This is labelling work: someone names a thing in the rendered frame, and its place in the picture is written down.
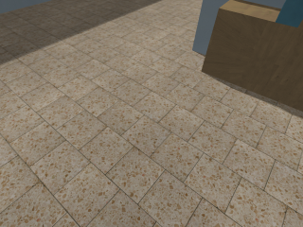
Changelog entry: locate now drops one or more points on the carton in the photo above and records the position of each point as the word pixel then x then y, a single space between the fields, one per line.
pixel 291 13

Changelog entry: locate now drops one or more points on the pedestal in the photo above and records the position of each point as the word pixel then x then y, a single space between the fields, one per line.
pixel 249 49

